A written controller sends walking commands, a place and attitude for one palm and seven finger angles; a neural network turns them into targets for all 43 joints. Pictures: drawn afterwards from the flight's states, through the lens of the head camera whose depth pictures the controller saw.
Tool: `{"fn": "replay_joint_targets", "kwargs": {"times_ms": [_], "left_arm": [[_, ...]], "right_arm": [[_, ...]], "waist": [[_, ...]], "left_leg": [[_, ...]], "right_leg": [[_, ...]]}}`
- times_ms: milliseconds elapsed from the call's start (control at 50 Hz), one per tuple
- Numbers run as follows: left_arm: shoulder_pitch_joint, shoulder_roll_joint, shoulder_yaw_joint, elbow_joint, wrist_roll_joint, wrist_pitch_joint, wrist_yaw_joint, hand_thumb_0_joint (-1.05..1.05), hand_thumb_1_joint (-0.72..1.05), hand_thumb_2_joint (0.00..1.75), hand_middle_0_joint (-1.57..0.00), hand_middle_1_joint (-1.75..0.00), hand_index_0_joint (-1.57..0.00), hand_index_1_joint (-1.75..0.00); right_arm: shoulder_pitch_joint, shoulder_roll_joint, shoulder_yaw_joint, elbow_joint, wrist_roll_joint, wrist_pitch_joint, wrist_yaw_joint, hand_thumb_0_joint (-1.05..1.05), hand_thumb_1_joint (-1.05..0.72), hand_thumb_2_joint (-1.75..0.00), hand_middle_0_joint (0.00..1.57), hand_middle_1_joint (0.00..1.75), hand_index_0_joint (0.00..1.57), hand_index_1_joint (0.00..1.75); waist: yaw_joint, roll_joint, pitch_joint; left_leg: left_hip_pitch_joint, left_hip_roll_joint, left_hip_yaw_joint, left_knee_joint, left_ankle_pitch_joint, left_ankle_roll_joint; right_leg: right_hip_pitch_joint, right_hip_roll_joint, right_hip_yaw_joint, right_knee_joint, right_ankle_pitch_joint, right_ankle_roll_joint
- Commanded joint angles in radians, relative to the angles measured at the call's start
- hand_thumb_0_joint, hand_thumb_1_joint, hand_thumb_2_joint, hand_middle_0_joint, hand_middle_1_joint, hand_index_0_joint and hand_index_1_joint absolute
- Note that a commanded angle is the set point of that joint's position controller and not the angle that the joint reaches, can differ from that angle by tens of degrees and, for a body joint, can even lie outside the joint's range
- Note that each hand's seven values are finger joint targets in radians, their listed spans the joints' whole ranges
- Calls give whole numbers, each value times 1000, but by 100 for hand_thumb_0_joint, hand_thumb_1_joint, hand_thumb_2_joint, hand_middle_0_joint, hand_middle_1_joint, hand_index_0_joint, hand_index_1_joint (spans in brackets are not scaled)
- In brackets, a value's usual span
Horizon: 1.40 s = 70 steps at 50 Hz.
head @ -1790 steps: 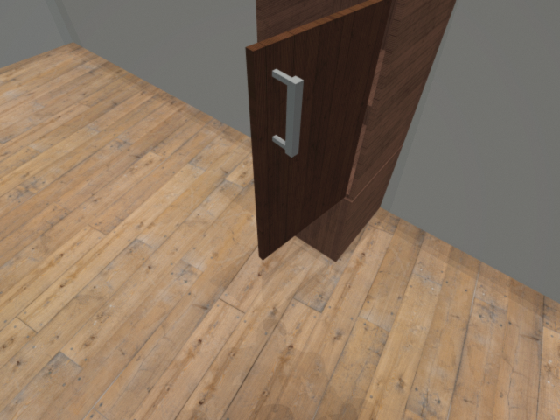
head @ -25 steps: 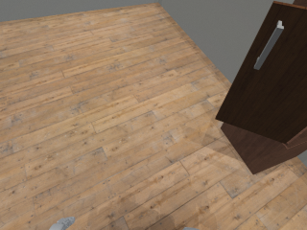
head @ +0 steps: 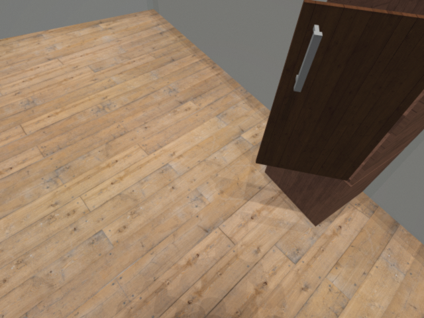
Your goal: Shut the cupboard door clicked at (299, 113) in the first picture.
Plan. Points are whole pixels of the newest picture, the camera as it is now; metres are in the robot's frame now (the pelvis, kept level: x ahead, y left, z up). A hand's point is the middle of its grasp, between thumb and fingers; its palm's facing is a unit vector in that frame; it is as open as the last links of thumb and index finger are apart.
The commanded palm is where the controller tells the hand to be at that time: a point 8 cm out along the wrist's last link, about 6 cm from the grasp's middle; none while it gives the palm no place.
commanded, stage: turn to face it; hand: left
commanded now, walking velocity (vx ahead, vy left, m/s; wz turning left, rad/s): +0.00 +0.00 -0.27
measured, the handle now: (306, 59) +0.69 -0.18 +0.14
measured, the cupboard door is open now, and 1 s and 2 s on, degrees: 45 45 45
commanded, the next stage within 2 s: take the last steps up to it in 0.14 s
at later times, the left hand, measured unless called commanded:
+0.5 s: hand out of the picture +0.13 +0.16 -0.15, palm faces -0.12 -0.97 -0.23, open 7.4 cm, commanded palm none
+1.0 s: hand (178, 242) +0.31 +0.10 -0.16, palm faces -0.27 -0.95 -0.17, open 7.4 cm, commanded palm none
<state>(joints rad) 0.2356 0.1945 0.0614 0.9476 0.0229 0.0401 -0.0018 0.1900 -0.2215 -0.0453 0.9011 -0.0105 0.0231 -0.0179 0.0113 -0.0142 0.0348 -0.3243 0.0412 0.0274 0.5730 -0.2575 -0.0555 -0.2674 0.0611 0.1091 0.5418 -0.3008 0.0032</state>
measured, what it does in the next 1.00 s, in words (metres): walks ahead, turning right: right foot, then left foot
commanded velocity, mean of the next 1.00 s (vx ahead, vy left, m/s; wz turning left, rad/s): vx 0.20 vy -0.12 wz -0.20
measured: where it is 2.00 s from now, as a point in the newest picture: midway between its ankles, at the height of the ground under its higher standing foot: outside the picture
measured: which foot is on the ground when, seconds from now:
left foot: down 0.00-0.40, up 0.42-0.74, down 0.76-1.00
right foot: down 0.00-0.00, up 0.02-0.38, down 0.40-0.76, up 0.78-1.00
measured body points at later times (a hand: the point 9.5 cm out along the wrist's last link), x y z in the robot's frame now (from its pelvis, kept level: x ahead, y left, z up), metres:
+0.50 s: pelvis +0.04 -0.03 +0.00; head +0.04 -0.04 +0.45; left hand +0.13 +0.21 -0.14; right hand -0.01 -0.28 -0.15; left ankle +0.02 +0.10 -0.68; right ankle -0.02 -0.12 -0.73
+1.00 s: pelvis +0.19 -0.07 +0.02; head +0.23 -0.05 +0.46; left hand +0.32 +0.15 -0.15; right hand +0.11 -0.29 -0.13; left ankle +0.20 +0.05 -0.73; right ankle +0.17 -0.23 -0.65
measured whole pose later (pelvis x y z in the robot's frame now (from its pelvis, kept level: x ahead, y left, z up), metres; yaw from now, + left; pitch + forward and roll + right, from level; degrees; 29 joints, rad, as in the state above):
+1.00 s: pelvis +0.19 -0.07 +0.02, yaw -16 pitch +0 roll -2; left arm 0.18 0.23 0.08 1.00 0.04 0.03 -0.04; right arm 0.33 -0.14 -0.03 1.03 -0.04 -0.04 -0.03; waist -0.02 -0.03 0.06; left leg -0.17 0.12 0.17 0.43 -0.25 -0.01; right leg -0.54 -0.07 0.00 1.03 -0.25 0.01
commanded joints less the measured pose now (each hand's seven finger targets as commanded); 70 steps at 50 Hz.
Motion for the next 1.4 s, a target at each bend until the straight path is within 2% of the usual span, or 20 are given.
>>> {"fn": "replay_joint_targets", "kwargs": {"times_ms": [0,220,320,360,380,420,520,640,700,740,760,820,960,1060,1120,1140,1160,1180,1240,1380], "left_arm": [[0,113,28,-92,-12,-9,10,0,90,90,-20,-30,-20,-30],[-63,63,14,-58,-4,6,-10,0,90,90,-20,-30,-20,-30],[-12,75,19,-34,2,-3,-29,0,90,90,-20,-30,-20,-30],[90,149,43,-1,12,-16,-27,0,90,90,-20,-30,-20,-30],[148,240,57,22,16,-27,-14,0,90,90,-20,-30,-20,-30],[121,228,56,8,4,-31,6,0,90,90,-20,-30,-20,-30],[15,142,30,4,1,-72,6,0,90,90,-20,-30,-20,-30],[65,152,29,56,5,-73,0,0,90,90,-20,-30,-20,-30],[20,140,31,54,-9,-66,-6,0,90,90,-20,-30,-20,-30],[107,58,7,23,-16,-60,-19,0,90,90,-20,-30,-20,-30],[52,111,15,7,1,-54,-19,0,90,90,-20,-30,-20,-30],[-25,90,27,7,17,-40,-33,0,90,90,-20,-30,-20,-30],[-38,30,10,8,6,-10,-43,0,90,90,-20,-30,-20,-30],[-109,44,8,-18,4,-23,-42,0,90,90,-20,-30,-20,-30],[27,69,11,28,3,-51,-24,0,90,90,-20,-30,-20,-30],[124,126,23,57,5,-70,-9,0,90,90,-20,-30,-20,-30],[187,224,42,83,14,-85,12,0,90,90,-20,-30,-20,-30],[160,245,29,78,-5,-83,17,0,90,90,-20,-30,-20,-30],[10,198,26,40,4,-65,42,0,90,90,-20,-30,-20,-30],[-63,166,37,6,3,-43,59,0,90,90,-20,-30,-20,-30]], "right_arm": [[144,-230,-41,-35,-24,-28,-25,0,-90,-90,20,30,20,30],[135,-155,-28,18,-23,-26,-32,0,-90,-90,20,30,20,30],[118,-188,-48,37,-24,-19,-20,0,-90,-90,20,30,20,30],[78,-143,-44,26,-15,-21,-11,0,-90,-90,20,30,20,30],[24,-64,-22,-13,-6,-24,-1,0,-90,-90,20,30,20,30],[-65,-110,-32,-39,-15,-19,7,0,-90,-90,20,30,20,30],[28,-65,-33,14,-24,-24,23,0,-90,-90,20,30,20,30],[4,-51,-29,2,-17,-51,12,0,-90,-90,20,30,20,30],[224,-100,-41,81,-23,-72,-6,0,-90,-90,20,30,20,30],[419,-270,-68,126,-43,-81,-30,0,-90,-90,20,30,20,30],[382,-270,-63,114,-36,-70,-35,0,-90,-90,20,30,20,30],[207,-149,-34,73,-32,-75,-34,0,-90,-90,20,30,20,30],[203,-123,-36,104,-26,-79,-23,0,-90,-90,20,30,20,30],[202,-147,-54,112,-29,-59,-10,0,-90,-90,20,30,20,30],[178,-129,-45,120,-19,-43,-7,0,-90,-90,20,30,20,30],[193,-98,-36,122,-10,-41,-2,0,-90,-90,20,30,20,30],[246,-9,-19,112,4,-41,4,0,-90,-90,20,30,20,30],[264,-9,-11,107,20,-15,-7,0,-90,-90,20,30,20,30],[237,-37,-17,120,16,9,-15,0,-90,-90,20,30,20,30],[77,-46,-36,75,-6,52,6,0,-90,-90,20,30,20,30]], "waist": [[-50,261,-99],[-49,198,-86],[-26,171,-72],[37,-40,-38],[73,-321,-2],[64,-192,109],[-39,-76,94],[-27,-87,43],[-126,19,-59],[-153,404,-210],[-148,241,-147],[-68,169,82],[-39,180,22],[-55,191,33],[12,152,-24],[54,42,-102],[59,-246,-209],[23,-226,-247],[3,-293,-183],[0,-89,-128]], "left_leg": [[217,408,-372,-264,336,224],[257,266,-71,-195,547,212],[133,279,-77,-187,25,166],[-106,168,39,-4,-247,90],[-344,13,161,253,-396,29],[-433,43,-1,515,-293,43],[-291,61,28,443,-101,17],[-175,32,78,153,-73,24],[195,4,93,-77,95,28],[540,461,-560,-284,15,197],[443,506,-580,-321,-40,251],[117,404,-345,-378,-26,192],[179,279,41,-348,246,164],[171,295,71,-292,241,157],[152,225,129,-78,386,93],[82,160,153,75,295,47],[-108,13,176,312,-226,11],[3,26,29,401,-429,24],[-101,13,-34,556,-377,21],[-151,-24,-76,632,-196,-7]], "right_leg": [[-201,-24,-49,398,-327,5],[-126,-68,-144,266,-161,34],[67,-34,-200,-17,-39,-2],[279,-131,-45,-241,-132,-58],[368,-340,298,-380,-267,-169],[194,-390,358,-442,-394,-268],[97,-265,85,-380,-44,-225],[177,-253,68,-288,221,-228],[76,-158,-18,-10,307,-166],[-310,19,-118,551,-275,-60],[-350,-44,-25,692,-262,-71],[-359,-138,-30,740,-53,-34],[-297,-146,-134,391,100,22],[-189,-119,-190,155,121,12],[65,-72,-221,-43,230,-3],[232,-138,-139,-93,457,-13],[432,-386,126,-88,920,-94],[291,-479,124,-119,1116,-146],[265,-451,117,-107,1137,-197],[93,-433,26,-175,762,-193]]}}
